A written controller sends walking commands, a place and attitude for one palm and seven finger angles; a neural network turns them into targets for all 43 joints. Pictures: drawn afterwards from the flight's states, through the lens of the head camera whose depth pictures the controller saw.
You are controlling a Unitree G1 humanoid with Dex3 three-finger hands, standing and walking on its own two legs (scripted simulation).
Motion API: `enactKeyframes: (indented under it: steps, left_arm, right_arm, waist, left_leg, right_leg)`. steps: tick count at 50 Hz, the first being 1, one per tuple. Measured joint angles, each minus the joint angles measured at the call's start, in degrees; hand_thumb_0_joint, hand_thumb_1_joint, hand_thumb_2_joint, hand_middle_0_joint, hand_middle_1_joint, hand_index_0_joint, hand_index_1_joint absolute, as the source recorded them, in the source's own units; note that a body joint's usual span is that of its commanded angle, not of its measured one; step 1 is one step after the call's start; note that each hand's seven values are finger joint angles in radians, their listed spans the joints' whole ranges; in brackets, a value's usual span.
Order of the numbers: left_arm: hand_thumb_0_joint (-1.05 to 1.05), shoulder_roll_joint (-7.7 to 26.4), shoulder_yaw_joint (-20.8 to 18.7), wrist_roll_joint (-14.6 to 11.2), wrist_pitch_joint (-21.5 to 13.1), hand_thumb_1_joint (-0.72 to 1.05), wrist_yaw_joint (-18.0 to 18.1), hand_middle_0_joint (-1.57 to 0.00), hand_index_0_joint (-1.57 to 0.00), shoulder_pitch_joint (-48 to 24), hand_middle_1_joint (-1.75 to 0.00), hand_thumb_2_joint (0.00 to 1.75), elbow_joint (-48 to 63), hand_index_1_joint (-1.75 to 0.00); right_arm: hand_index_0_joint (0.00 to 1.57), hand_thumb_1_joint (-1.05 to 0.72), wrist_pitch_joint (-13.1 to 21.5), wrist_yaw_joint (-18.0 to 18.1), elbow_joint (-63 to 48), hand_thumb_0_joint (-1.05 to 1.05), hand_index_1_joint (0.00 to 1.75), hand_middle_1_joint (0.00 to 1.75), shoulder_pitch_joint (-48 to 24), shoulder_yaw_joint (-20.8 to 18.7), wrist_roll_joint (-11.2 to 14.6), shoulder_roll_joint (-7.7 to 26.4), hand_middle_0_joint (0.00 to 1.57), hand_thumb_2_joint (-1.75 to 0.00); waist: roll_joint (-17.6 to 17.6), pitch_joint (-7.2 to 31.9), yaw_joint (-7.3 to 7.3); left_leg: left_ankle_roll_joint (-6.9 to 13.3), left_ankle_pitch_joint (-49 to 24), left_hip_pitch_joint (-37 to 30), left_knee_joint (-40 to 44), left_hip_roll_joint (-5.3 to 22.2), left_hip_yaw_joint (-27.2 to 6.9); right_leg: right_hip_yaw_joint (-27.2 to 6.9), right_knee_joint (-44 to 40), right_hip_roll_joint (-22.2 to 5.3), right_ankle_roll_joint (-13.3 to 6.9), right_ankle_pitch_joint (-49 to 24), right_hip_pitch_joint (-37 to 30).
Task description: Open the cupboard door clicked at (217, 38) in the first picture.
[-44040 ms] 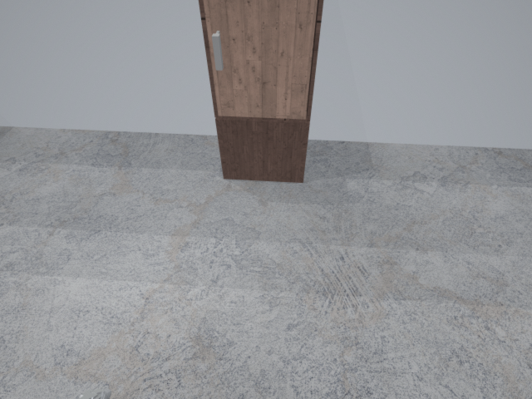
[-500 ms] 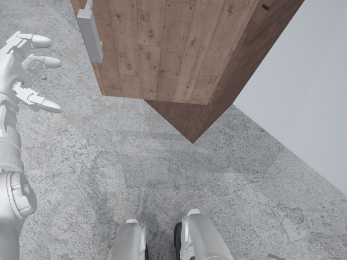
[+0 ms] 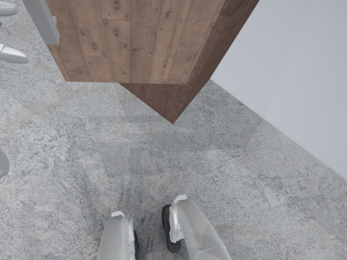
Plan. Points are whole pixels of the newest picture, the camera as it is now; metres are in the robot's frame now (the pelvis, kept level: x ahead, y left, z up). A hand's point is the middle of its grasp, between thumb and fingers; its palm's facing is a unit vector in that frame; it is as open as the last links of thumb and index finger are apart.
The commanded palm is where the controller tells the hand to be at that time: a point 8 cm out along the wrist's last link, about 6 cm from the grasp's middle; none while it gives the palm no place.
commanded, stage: move the hooked fingers beside the handle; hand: left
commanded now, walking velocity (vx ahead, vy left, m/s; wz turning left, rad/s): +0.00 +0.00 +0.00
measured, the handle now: (41, 5) +0.61 +0.19 +0.08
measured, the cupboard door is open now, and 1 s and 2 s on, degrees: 41 41 42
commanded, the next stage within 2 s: slide the fingers in behind the handle in 0.76 s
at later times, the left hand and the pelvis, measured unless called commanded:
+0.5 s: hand (1, 29) +0.55 +0.25 +0.08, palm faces -0.05 -1.00 -0.01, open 14.0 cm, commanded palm +0.55 +0.27 +0.07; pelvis +0.01 +0.00 +0.01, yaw +0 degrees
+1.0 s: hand (5, 29) +0.56 +0.24 +0.08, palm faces -0.06 -1.00 -0.01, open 14.0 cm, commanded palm +0.56 +0.26 +0.07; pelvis +0.01 +0.00 +0.00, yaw +0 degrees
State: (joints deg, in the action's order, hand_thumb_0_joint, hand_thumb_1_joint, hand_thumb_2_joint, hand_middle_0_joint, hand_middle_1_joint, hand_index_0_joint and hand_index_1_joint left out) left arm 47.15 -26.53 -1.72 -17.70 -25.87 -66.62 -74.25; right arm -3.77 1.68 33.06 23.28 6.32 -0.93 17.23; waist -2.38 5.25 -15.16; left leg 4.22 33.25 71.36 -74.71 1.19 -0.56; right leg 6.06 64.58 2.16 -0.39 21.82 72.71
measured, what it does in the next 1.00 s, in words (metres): stands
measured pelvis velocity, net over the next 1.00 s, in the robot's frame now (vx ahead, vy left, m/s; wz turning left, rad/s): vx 0.01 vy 0.00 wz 0.00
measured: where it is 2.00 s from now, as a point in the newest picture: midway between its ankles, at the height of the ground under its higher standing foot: (152, 249)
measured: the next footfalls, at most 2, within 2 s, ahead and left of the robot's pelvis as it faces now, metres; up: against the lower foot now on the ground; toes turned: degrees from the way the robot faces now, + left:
none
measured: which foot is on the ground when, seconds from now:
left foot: down 0.00-1.00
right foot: down 0.00-1.00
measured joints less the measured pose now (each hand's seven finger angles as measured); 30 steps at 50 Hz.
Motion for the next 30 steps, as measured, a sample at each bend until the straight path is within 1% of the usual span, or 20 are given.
enactKeyframes:
  steps: [5,10,15,21,25,30]
  left_arm:
    - [-0.01,-0.66,-1.53,-0.24,0.74,-0.49,-0.61,-0.30,-0.30,2.60,-1.20,0.30,1.83,-1.20]
    - [-0.01,-1.19,-2.46,-0.47,0.56,-0.49,-0.33,-0.30,-0.30,5.28,-1.20,0.30,2.86,-1.20]
    - [-0.01,-2.12,-1.04,-1.20,-0.45,-0.50,-0.06,-0.30,-0.30,5.42,-1.20,0.30,3.64,-1.20]
    - [-0.01,-3.61,1.48,-1.74,0.02,-0.50,-0.12,-0.30,-0.30,4.81,-1.20,0.30,2.69,-1.20]
    - [-0.01,-4.58,1.12,-1.71,-0.58,-0.50,0.28,-0.30,-0.30,5.66,-1.20,0.30,3.00,-1.20]
    - [-0.01,-3.83,-0.02,-1.15,-1.27,-0.50,0.67,-0.31,-0.30,5.61,-1.20,0.30,1.96,-1.20]
  right_arm:
    - [0.21,-0.91,-1.23,-0.54,-0.13,0.00,0.30,0.30,1.04,0.07,0.01,-0.59,0.21,-0.90]
    - [0.21,-0.91,-1.43,-0.85,-0.13,0.00,0.30,0.30,1.29,0.15,0.22,-0.99,0.21,-0.90]
    - [0.21,-0.91,-1.29,-0.91,0.59,0.00,0.30,0.30,0.72,-0.31,0.27,-1.08,0.21,-0.90]
    - [0.21,-0.91,-1.53,-0.74,0.44,0.00,0.30,0.30,-0.34,-0.84,0.24,-0.58,0.21,-0.90]
    - [0.21,-0.91,-1.52,-0.74,-0.22,0.00,0.30,0.30,-1.15,-1.09,0.18,-0.25,0.21,-0.90]
    - [0.21,-0.91,-1.39,-0.60,-1.01,0.00,0.30,0.30,-2.20,-0.74,0.36,-0.09,0.21,-0.90]
  waist:
    - [-0.08,-0.04,0.32]
    - [0.17,-0.11,0.67]
    - [0.26,0.08,1.21]
    - [0.33,0.61,1.83]
    - [0.46,0.89,1.88]
    - [0.75,0.57,1.54]
  left_leg:
    - [0.11,0.14,-0.83,0.86,0.42,0.51]
    - [0.09,0.21,-2.21,1.79,0.60,0.63]
    - [-0.17,0.12,-3.10,2.40,0.32,-0.06]
    - [-0.28,0.02,-3.99,2.96,0.06,-0.55]
    - [-0.32,0.13,-4.23,2.90,0.12,-0.42]
    - [-0.31,0.43,-3.91,2.09,0.34,-0.22]
  right_leg:
    - [-0.54,-0.86,0.49,0.10,-0.15,-0.55]
    - [-0.73,-1.73,0.74,0.10,-0.14,-1.83]
    - [-0.12,-2.43,0.50,-0.01,0.06,-3.06]
    - [0.30,-2.97,0.28,-0.12,0.21,-4.15]
    - [0.17,-2.75,0.34,-0.20,0.32,-4.25]
    - [0.02,-1.85,0.53,-0.31,0.51,-3.72]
